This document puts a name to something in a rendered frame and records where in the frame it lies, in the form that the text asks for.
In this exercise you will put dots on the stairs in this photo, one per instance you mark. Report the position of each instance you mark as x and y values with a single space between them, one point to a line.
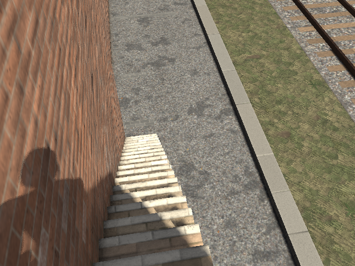
149 222

